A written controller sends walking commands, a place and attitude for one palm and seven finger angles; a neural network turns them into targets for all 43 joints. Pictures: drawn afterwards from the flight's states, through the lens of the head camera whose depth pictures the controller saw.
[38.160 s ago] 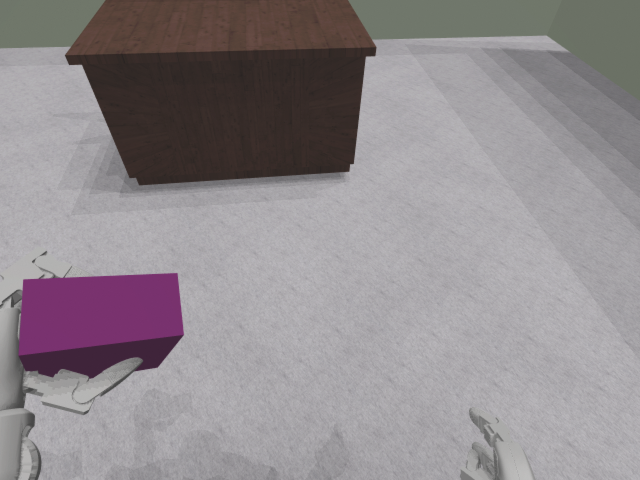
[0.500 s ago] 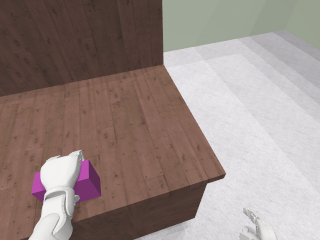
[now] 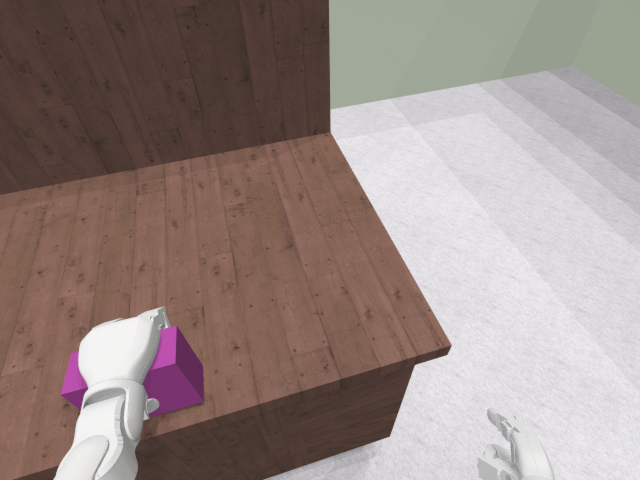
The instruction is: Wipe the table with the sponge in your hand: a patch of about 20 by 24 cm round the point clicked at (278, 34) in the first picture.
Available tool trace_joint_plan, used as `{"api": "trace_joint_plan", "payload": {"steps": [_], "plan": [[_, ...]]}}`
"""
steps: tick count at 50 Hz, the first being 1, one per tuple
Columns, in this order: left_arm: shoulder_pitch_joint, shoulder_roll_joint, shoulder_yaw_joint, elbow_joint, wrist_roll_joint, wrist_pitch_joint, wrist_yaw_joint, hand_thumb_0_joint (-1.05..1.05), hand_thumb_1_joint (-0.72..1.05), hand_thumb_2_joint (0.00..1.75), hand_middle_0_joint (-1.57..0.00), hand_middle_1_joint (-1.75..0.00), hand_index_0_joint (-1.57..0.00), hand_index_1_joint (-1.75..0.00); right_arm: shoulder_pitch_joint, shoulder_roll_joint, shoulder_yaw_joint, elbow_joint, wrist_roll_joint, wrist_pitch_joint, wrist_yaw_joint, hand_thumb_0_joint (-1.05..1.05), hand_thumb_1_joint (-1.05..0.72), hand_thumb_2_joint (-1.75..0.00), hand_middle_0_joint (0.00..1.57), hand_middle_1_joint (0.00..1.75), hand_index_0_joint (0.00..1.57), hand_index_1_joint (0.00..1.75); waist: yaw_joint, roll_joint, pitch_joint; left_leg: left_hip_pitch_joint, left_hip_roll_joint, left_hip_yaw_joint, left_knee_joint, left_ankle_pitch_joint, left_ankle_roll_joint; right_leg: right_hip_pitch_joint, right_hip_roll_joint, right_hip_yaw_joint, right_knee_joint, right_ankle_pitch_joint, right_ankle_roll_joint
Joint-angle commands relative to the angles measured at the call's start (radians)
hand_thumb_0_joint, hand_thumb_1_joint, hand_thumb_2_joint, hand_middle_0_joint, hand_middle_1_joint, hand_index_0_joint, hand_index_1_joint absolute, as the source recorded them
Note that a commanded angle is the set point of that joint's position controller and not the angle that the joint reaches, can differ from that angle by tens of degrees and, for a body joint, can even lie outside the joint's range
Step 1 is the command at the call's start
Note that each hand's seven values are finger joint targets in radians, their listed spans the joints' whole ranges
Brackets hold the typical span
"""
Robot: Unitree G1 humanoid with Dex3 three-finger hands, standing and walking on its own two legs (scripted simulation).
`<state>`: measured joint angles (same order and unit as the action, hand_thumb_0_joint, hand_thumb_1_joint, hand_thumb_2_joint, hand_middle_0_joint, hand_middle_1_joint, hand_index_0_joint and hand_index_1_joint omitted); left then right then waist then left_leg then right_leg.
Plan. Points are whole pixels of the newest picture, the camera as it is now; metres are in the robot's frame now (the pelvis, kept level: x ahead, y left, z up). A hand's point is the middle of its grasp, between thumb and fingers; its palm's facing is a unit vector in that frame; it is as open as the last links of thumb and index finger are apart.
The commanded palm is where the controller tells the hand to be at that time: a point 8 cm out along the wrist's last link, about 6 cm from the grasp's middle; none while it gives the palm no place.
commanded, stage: lift the sponge slowly off the table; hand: left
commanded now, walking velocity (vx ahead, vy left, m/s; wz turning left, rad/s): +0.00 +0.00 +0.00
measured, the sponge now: (146, 384) +0.23 +0.28 -0.05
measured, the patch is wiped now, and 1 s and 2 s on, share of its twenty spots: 1.00 1.00 1.00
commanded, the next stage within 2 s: bring the sponge back beside the body in 1.56 s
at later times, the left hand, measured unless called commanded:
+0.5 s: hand (134, 356) +0.24 +0.28 +0.02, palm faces -0.06 -0.11 -0.99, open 9.8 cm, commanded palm +0.22 +0.27 +0.09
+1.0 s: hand (126, 340) +0.25 +0.27 +0.06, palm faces -0.03 -0.11 -0.99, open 9.8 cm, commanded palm +0.23 +0.27 +0.12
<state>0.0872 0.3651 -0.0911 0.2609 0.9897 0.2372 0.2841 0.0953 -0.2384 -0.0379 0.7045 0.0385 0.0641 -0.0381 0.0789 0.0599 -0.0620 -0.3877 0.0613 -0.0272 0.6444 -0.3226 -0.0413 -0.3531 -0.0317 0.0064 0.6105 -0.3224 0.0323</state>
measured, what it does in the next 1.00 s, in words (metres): stands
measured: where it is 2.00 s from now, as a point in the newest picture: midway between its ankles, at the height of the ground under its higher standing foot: outside the picture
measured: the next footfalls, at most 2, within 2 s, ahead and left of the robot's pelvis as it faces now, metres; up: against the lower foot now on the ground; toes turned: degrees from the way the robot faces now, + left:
none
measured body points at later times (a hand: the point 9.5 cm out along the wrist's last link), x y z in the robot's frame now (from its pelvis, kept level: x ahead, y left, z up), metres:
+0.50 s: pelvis +0.00 +0.00 +0.01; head +0.01 -0.03 +0.46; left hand +0.24 +0.28 +0.07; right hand +0.21 -0.22 -0.09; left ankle +0.00 +0.15 -0.72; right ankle -0.01 -0.15 -0.72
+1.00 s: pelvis +0.00 +0.00 +0.02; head +0.00 -0.03 +0.46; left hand +0.24 +0.28 +0.11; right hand +0.24 -0.21 -0.08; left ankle +0.00 +0.15 -0.72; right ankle -0.01 -0.15 -0.72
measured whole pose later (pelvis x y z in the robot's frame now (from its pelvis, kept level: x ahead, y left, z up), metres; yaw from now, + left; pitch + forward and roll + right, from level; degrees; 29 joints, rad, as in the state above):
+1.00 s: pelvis +0.00 +0.00 +0.02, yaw +1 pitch -2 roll -1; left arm 0.05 0.41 -0.11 0.09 0.95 0.29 0.11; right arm 0.03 -0.24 0.00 0.71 0.04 0.05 -0.05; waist 0.12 0.09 0.00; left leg -0.18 0.06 -0.03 0.45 -0.24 -0.04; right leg -0.15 -0.03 -0.01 0.42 -0.24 0.03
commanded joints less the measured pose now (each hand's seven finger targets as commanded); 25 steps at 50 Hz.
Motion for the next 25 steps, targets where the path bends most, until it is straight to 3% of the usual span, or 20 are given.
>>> {"api": "trace_joint_plan", "payload": {"steps": [1, 2, 3, 4, 5, 7, 9, 13, 16, 17, 19, 21, 22, 23, 25], "plan": [[-0.226, 0.190, 0.089, -0.176, 0.018, -0.006, 0.029, 0.00, 0.10, 1.30, -1.20, -1.60, -1.20, -1.60, -0.150, -0.114, -0.036, -0.141, 0.000, -0.054, -0.006, 0.00, -0.90, -0.90, 0.20, 0.30, 0.20, 0.30, 0.001, -0.033, -0.174, 0.139, -0.087, 0.038, -0.088, 0.211, 0.074, 0.044, 0.079, -0.044, -0.101, 0.219, -0.088], [-0.249, 0.226, 0.125, -0.192, 0.015, -0.010, 0.031, 0.00, 0.10, 1.30, -1.20, -1.60, -1.20, -1.60, -0.154, -0.118, -0.035, -0.139, -0.001, -0.053, -0.010, 0.00, -0.90, -0.90, 0.20, 0.30, 0.20, 0.30, 0.004, -0.013, -0.174, 0.149, -0.087, 0.032, -0.096, 0.208, 0.072, 0.049, 0.083, -0.034, -0.108, 0.201, -0.091], [-0.240, 0.197, 0.094, -0.192, 0.016, -0.009, 0.026, 0.00, 0.10, 1.30, -1.20, -1.60, -1.20, -1.60, -0.150, -0.112, -0.034, -0.144, 0.000, -0.055, -0.013, 0.00, -0.90, -0.90, 0.20, 0.30, 0.20, 0.30, 0.004, -0.015, -0.181, 0.147, -0.090, 0.039, -0.094, 0.204, 0.076, 0.056, 0.081, -0.046, -0.105, 0.201, -0.088], [-0.286, 0.208, 0.094, -0.188, 0.023, -0.009, 0.025, 0.00, 0.10, 1.30, -1.20, -1.60, -1.20, -1.60, -0.155, -0.111, -0.032, -0.138, 0.000, -0.055, -0.013, 0.00, -0.90, -0.90, 0.20, 0.30, 0.20, 0.30, -0.004, -0.025, -0.170, 0.150, -0.090, 0.034, -0.098, 0.198, 0.074, 0.044, 0.080, -0.044, -0.113, 0.189, -0.088], [-0.311, 0.190, 0.071, -0.204, 0.023, -0.015, 0.021, 0.00, 0.10, 1.30, -1.20, -1.60, -1.20, -1.60, -0.158, -0.111, -0.031, -0.140, 0.000, -0.060, -0.014, 0.00, -0.90, -0.90, 0.20, 0.30, 0.20, 0.30, -0.007, -0.003, -0.174, 0.160, -0.089, 0.039, -0.101, 0.202, 0.075, 0.046, 0.078, -0.042, -0.113, 0.198, -0.088], [-0.307, 0.250, 0.134, -0.202, 0.022, -0.017, 0.023, 0.00, 0.10, 1.30, -1.20, -1.60, -1.20, -1.60, -0.157, -0.116, -0.033, -0.130, -0.002, -0.057, -0.018, 0.00, -0.90, -0.90, 0.20, 0.30, 0.20, 0.30, 0.005, 0.002, -0.193, 0.177, -0.090, 0.031, -0.108, 0.216, 0.072, 0.065, 0.084, -0.030, -0.124, 0.195, -0.093], [-0.337, 0.208, 0.083, -0.221, 0.025, -0.022, 0.018, 0.00, 0.10, 1.30, -1.20, -1.60, -1.20, -1.60, -0.157, -0.107, -0.029, -0.135, 0.000, -0.062, -0.018, 0.00, -0.90, -0.90, 0.20, 0.30, 0.20, 0.30, -0.001, 0.028, -0.210, 0.187, -0.090, 0.036, -0.111, 0.223, 0.073, 0.070, 0.082, -0.043, -0.119, 0.205, -0.091], [-0.256, 0.203, 0.096, -0.228, 0.009, -0.014, 0.008, 0.00, 0.10, 1.30, -1.20, -1.60, -1.20, -1.60, -0.162, -0.108, -0.031, -0.143, 0.000, -0.062, -0.013, 0.00, -0.90, -0.90, 0.20, 0.30, 0.20, 0.30, 0.017, 0.024, -0.223, 0.197, -0.088, 0.038, -0.121, 0.261, 0.072, 0.116, 0.082, -0.043, -0.125, 0.255, -0.093], [-0.199, 0.200, 0.100, -0.205, 0.003, 0.012, -0.007, 0.00, 0.10, 1.30, -1.20, -1.60, -1.20, -1.60, -0.179, -0.113, -0.027, -0.142, 0.003, -0.055, -0.005, 0.00, -0.90, -0.90, 0.20, 0.30, 0.20, 0.30, 0.024, -0.037, -0.194, 0.182, -0.088, 0.038, -0.132, 0.277, 0.069, 0.136, 0.078, -0.038, -0.139, 0.298, -0.090], [-0.201, 0.220, 0.128, -0.212, -0.005, 0.018, -0.010, 0.00, 0.10, 1.30, -1.20, -1.60, -1.20, -1.60, -0.186, -0.117, -0.026, -0.142, 0.004, -0.051, -0.004, 0.00, -0.90, -0.90, 0.20, 0.30, 0.20, 0.30, 0.028, -0.021, -0.183, 0.188, -0.088, 0.033, -0.144, 0.272, 0.066, 0.142, 0.081, -0.028, -0.149, 0.278, -0.093], [-0.196, 0.198, 0.094, -0.238, -0.005, 0.029, -0.023, 0.00, 0.10, 1.30, -1.20, -1.60, -1.20, -1.60, -0.197, -0.113, -0.023, -0.154, 0.007, -0.052, -0.002, 0.00, -0.90, -0.90, 0.20, 0.30, 0.20, 0.30, 0.026, -0.044, -0.174, 0.187, -0.089, 0.037, -0.145, 0.273, 0.072, 0.147, 0.078, -0.041, -0.151, 0.284, -0.088], [-0.198, 0.218, 0.108, -0.252, -0.006, 0.035, -0.034, 0.00, 0.10, 1.30, -1.20, -1.60, -1.20, -1.60, -0.201, -0.118, -0.023, -0.153, 0.006, -0.053, -0.002, 0.00, -0.90, -0.90, 0.20, 0.30, 0.20, 0.30, 0.030, -0.051, -0.175, 0.199, -0.090, 0.039, -0.150, 0.277, 0.074, 0.158, 0.074, -0.034, -0.161, 0.292, -0.087], [-0.219, 0.242, 0.131, -0.271, -0.009, 0.032, -0.036, 0.00, 0.10, 1.30, -1.20, -1.60, -1.20, -1.60, -0.205, -0.119, -0.021, -0.151, 0.006, -0.050, -0.005, 0.00, -0.90, -0.90, 0.20, 0.30, 0.20, 0.30, 0.028, -0.029, -0.164, 0.207, -0.092, 0.033, -0.161, 0.269, 0.071, 0.157, 0.080, -0.025, -0.172, 0.264, -0.091], [-0.240, 0.223, 0.100, -0.303, -0.004, 0.027, -0.039, 0.00, 0.10, 1.30, -1.20, -1.60, -1.20, -1.60, -0.203, -0.114, -0.021, -0.159, 0.006, -0.054, -0.005, 0.00, -0.90, -0.90, 0.20, 0.30, 0.20, 0.30, 0.023, 0.000, -0.170, 0.213, -0.090, 0.039, -0.159, 0.267, 0.076, 0.155, 0.078, -0.040, -0.164, 0.258, -0.089], [-0.242, 0.228, 0.101, -0.319, 0.003, 0.014, -0.044, 0.00, 0.10, 1.30, -1.20, -1.60, -1.20, -1.60, -0.202, -0.112, -0.023, -0.156, 0.003, -0.062, -0.004, 0.00, -0.90, -0.90, 0.20, 0.30, 0.20, 0.30, 0.024, -0.003, -0.173, 0.231, -0.089, 0.034, -0.159, 0.288, 0.076, 0.158, 0.078, -0.040, -0.169, 0.275, -0.092]]}}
